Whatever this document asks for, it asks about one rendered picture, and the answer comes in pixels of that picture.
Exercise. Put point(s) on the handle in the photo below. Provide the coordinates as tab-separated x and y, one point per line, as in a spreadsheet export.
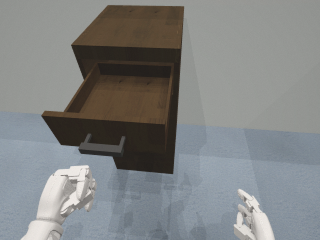
102	149

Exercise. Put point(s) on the drawer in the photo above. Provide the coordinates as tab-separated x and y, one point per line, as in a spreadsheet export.
118	99

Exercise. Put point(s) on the robot left hand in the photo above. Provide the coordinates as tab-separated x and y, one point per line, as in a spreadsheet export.
75	183

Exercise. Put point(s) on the robot right hand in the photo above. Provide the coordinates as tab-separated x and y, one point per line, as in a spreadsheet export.
258	225

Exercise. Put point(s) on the robot left forearm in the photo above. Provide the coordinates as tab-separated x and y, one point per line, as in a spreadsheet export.
43	229

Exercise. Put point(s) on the cabinet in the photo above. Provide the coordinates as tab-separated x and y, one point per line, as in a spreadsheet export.
137	34

